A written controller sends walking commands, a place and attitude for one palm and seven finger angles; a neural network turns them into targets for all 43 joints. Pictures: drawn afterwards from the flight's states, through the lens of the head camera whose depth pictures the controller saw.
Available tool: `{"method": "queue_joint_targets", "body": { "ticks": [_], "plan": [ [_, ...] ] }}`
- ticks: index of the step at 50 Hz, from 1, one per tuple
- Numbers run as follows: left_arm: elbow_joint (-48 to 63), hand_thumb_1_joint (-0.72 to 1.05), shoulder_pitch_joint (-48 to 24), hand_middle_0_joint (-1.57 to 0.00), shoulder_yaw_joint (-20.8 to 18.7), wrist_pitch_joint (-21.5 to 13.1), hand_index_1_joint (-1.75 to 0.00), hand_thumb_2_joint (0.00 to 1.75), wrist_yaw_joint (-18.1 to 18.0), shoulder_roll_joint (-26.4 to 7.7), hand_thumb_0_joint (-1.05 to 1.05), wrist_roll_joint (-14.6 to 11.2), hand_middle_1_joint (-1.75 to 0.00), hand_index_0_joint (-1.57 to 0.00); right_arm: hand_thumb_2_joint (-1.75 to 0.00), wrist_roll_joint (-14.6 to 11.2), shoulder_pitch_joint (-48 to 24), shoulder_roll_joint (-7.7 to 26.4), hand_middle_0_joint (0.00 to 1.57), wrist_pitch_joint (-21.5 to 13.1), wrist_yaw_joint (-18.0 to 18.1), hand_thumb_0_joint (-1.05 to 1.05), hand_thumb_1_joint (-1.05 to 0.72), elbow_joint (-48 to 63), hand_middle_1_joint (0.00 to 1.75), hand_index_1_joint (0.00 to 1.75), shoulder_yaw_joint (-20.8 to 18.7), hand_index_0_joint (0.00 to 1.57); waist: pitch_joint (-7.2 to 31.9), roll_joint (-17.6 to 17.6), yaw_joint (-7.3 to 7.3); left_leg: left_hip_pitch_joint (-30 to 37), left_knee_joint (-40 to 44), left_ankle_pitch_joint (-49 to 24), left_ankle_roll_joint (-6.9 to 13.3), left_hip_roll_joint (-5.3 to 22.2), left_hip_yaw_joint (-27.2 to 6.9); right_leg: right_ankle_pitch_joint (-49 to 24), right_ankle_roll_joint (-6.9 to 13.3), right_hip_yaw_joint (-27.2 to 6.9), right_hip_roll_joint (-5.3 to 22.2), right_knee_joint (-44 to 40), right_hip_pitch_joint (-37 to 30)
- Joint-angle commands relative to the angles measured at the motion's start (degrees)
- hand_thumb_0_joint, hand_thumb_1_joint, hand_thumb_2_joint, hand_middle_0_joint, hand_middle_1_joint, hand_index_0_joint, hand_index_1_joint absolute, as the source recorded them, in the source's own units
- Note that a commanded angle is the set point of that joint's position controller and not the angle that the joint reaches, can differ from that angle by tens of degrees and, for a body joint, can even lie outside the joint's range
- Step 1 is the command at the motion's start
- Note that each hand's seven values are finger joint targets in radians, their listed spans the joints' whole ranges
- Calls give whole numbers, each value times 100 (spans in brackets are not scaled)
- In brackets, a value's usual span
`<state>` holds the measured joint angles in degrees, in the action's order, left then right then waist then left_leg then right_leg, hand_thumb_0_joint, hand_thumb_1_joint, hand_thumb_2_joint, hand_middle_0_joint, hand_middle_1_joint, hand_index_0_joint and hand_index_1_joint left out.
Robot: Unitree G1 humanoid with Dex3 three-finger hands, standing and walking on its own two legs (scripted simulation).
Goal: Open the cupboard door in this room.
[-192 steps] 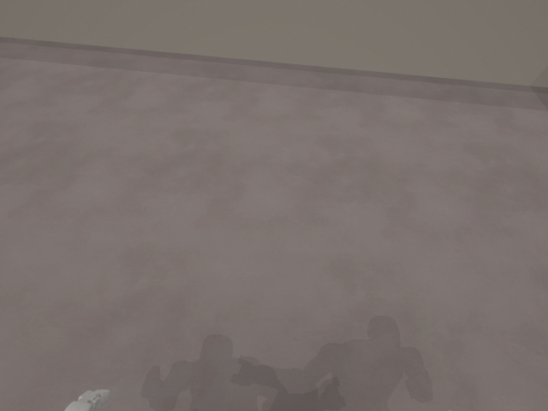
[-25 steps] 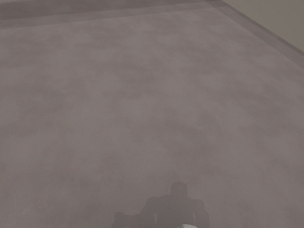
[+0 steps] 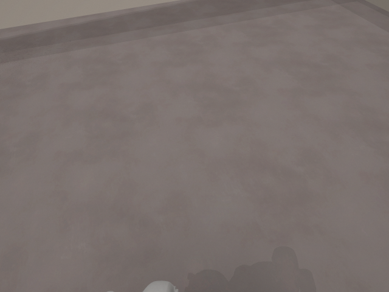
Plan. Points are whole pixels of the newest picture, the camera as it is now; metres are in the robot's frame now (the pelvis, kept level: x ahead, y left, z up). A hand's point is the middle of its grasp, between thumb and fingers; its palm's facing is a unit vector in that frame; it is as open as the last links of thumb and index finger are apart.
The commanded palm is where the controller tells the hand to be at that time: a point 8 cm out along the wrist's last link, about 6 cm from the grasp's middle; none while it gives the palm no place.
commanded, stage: turn or walk to find it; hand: left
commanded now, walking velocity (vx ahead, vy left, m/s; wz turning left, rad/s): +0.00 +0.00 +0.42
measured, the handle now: out of the picture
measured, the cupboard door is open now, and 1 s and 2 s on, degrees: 0 0 0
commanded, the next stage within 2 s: none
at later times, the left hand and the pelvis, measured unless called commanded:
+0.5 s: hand out of the picture -0.02 +0.27 -0.18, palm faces +0.25 -0.94 -0.24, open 7.4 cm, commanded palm none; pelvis -0.02 +0.05 +0.00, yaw +12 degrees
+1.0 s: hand out of the picture -0.02 +0.19 -0.14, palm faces +0.42 -0.86 -0.28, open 7.4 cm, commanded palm none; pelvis -0.02 -0.02 +0.00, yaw +26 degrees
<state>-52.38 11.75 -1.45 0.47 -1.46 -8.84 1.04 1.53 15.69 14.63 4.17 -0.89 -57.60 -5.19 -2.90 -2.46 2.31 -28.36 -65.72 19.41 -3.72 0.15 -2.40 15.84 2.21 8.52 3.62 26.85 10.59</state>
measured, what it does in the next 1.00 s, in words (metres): steps on the spot, turning left: left foot, then right foot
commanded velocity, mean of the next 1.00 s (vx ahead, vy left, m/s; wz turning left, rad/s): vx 0.00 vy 0.00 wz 0.42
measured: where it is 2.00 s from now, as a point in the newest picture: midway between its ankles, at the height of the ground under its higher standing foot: outside the picture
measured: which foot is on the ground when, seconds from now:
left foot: up 0.00-0.24, down 0.26-0.76, up 0.78-1.00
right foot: down 0.00-0.28, up 0.30-0.74, down 0.76-1.00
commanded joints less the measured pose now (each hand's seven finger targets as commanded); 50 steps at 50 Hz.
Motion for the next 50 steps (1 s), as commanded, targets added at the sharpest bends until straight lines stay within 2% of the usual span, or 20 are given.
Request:
{"method": "queue_joint_targets", "body": {
  "ticks": [1, 8, 11, 12, 13, 14, 15, 17, 20, 23, 32, 36, 37, 38, 39, 40, 41, 43, 45, 50],
  "plan": [
    [254, 90, 275, -20, -316, -125, -30, 90, -78, -1122, 0, 28, -30, -20, -90, -21, -314, 263, 20, -66, 12, 0, -90, 404, 30, 30, -27, 20, 37, 1155, -293, -364, 285, 218, -98, 230, 146, -1673, 508, -913, 1481, -934, -385],
    [12, 90, 597, -20, -417, -69, -30, 90, -54, -1409, 0, 91, -30, -20, -90, -107, -742, 125, 20, -185, 25, 0, -90, 537, 30, 30, 106, 20, 427, 1459, -502, 501, 2282, 689, 40, 146, 626, -3140, 600, -680, 1653, -263, -782],
    [-16, 90, 449, -20, -432, -31, -30, 90, -42, -1461, 0, 43, -30, -20, -90, -103, -400, 220, 20, -252, 47, 0, -90, 463, 30, 30, 111, 20, 669, 1391, -271, 1339, 3594, -292, 129, 79, 796, -3017, 250, -319, 1517, 302, -597],
    [2, 90, 414, -20, -418, -2, -30, 90, -27, -1387, 0, -9, -30, -20, -90, -88, -191, 391, 20, -294, 43, 0, -90, 410, 30, 30, 74, 20, 777, 955, -121, 2036, 4246, -1111, 205, 200, 682, -2471, -13, -73, 1373, 771, -145],
    [108, 90, 514, -20, -377, 40, -30, 90, -4, -1126, 0, -43, -30, -20, -90, -50, -62, 868, 20, -351, 52, 0, -90, 440, 30, 30, -23, 20, 940, -410, -62, 2910, 4550, -2343, 582, 1195, -613, -767, -378, 179, 825, 1761, 1006],
    [309, 90, 356, -20, -259, 70, -30, 90, 5, -796, 0, -30, -30, -20, -90, -59, 183, 1279, 20, -336, 93, 0, -90, 426, 30, 30, -123, 20, 855, -1513, 64, 3125, 4577, -4463, 1286, 2287, -1812, 2133, -660, 39, 302, 2770, 2067],
    [339, 90, 104, -20, -271, 139, -30, 90, -22, -962, 0, 8, -30, -20, -90, -38, 263, 1281, 20, -289, 113, 0, -90, 357, 30, 30, -116, 20, 789, -937, 143, 2614, 4515, -3949, 1581, 2376, -1434, 2137, -563, -421, 337, 3387, 1812],
    [193, 90, -71, -20, -320, 191, -30, 90, 5, -965, 0, 15, -30, -20, -90, -27, -241, 934, 20, -323, 210, 0, -90, 434, 30, 30, -15, 20, 372, -1062, -14, 2279, 4630, -3407, 1385, 1777, -1159, 1398, -595, -680, 392, 3702, 2095],
    [46, 90, 136, -20, -328, 154, -30, 90, 75, -975, 0, 8, -30, -20, -90, -55, -524, 779, 20, -375, 216, 0, -90, 582, 30, 30, 58, 20, 284, -585, -179, 2123, 4658, -3364, 1186, 1330, -723, 754, -662, -675, 299, 3774, 1955],
    [27, 90, 186, -20, -330, 168, -30, 90, 70, -977, 0, 6, -30, -20, -90, -75, -431, 788, 20, -394, 211, 0, -90, 593, 30, 30, 45, 20, 359, -522, -187, 2182, 4740, -3185, 1179, 1214, -742, 564, -731, -693, 256, 3583, 1881],
    [375, 90, -264, -20, -268, 120, -30, 90, 18, -772, 0, -48, -30, -20, -90, 3, -200, 856, 20, -319, 181, 0, -90, 615, 30, 30, -54, 20, 449, -683, -24, 1992, 4540, -2931, 1392, 1247, -1573, 1004, -661, -691, -45, 1835, 1228],
    [254, 90, 320, -20, -299, 21, -30, 90, -7, -852, 0, -73, -30, -20, -90, -41, -416, 789, 20, -296, 150, 0, -90, 687, 30, 30, -73, 20, 670, -466, -355, 1217, 4023, -2456, 1049, 875, -1523, -248, -579, -607, -149, -50, -193],
    [228, 90, 498, -20, -339, -46, -30, 90, -35, -1087, 0, -35, -30, -20, -90, -88, -345, 579, 20, -305, 121, 0, -90, 693, 30, 30, -60, 20, 835, 156, -419, 658, 3558, -1633, 736, 535, -1258, -638, -485, -1022, 310, -720, -960],
    [235, 90, 600, -20, -457, -106, -30, 90, -85, -1656, 0, 62, -30, -20, -90, -123, -282, 182, 20, -305, 84, 0, -90, 801, 30, 30, 6, 20, 810, 1768, -472, -436, 2345, 297, 288, -290, -268, -991, 27, -2504, 1784, -1064, -1511],
    [316, 90, 550, -20, -431, -72, -30, 90, -79, -1785, 0, 21, -30, -20, -90, -58, -381, 366, 20, -259, 109, 0, -90, 863, 30, 30, -52, 20, 680, 1865, -513, -429, 1207, 1415, 217, -332, -176, -1427, 560, -2818, 2466, -1119, -725],
    [381, 90, 236, -20, -428, -76, -30, 90, -97, -1533, 0, 5, -30, -20, -90, -21, -384, 492, 20, -169, 92, 0, -90, 756, 30, 30, -102, 20, 448, 1531, -400, -293, 447, 1130, 244, -136, -412, -746, 660, -2480, 2206, -1266, -101],
    [460, 90, -149, -20, -392, -67, -30, 90, -96, -1348, 0, -2, -30, -20, -90, -8, -273, 462, 20, -111, 59, 0, -90, 611, 30, 30, -120, 20, 135, 1483, -218, -327, 15, 769, 226, -59, -384, -236, 546, -2113, 1876, -1388, 253],
    [515, 90, -455, -20, -285, -77, -30, 90, -71, -1072, 0, -22, -30, -20, -90, -5, -2, 360, 20, -90, 0, 0, -90, 395, 30, 30, -102, 20, -85, 955, 0, -351, -348, 189, 134, 40, -172, -683, 301, -1322, 1386, -1162, 291],
    [454, 90, -213, -20, -253, -135, -30, 90, -52, -1000, 0, -24, -30, -20, -90, -14, 112, 279, 20, -79, -8, 0, -90, 314, 30, 30, -71, 20, 22, 1072, -58, -411, -417, -98, 19, 44, -41, -1242, 226, -879, 1219, -1052, -42],
    [252, 90, 307, -20, -287, -147, -30, 90, -74, -1065, 0, 4, -30, -20, -90, -12, -204, 285, 20, -60, 9, 0, -90, 350, 30, 30, -37, 20, 173, 1128, -284, -482, -10, 32, -113, 210, 64, -1699, 400, -833, 1449, -949, -567]
  ]
}}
